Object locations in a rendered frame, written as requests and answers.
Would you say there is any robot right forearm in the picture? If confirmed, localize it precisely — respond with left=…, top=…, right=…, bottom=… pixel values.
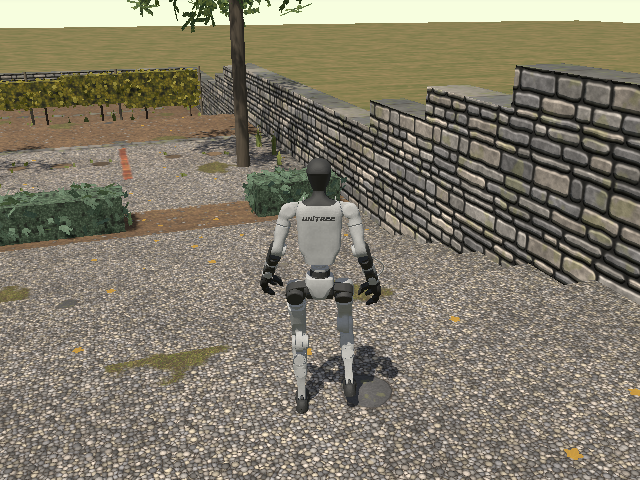
left=358, top=242, right=379, bottom=285

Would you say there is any robot left hand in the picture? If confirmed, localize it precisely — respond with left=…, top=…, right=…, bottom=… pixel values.
left=260, top=275, right=283, bottom=295

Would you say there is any robot right hand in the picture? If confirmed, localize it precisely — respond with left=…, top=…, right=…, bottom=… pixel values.
left=358, top=281, right=381, bottom=305

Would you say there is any left robot upper arm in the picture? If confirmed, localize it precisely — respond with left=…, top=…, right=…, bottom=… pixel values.
left=271, top=201, right=299, bottom=257

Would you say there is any right robot upper arm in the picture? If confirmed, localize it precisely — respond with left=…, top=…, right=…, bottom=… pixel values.
left=340, top=201, right=368, bottom=258

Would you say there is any robot left thigh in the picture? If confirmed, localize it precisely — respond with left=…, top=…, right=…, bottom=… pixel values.
left=285, top=279, right=309, bottom=352

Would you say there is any robot left forearm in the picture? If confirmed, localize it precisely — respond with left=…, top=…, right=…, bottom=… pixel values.
left=262, top=241, right=281, bottom=279

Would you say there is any left robot shin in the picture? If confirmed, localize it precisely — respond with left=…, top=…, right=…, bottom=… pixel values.
left=292, top=335, right=307, bottom=400

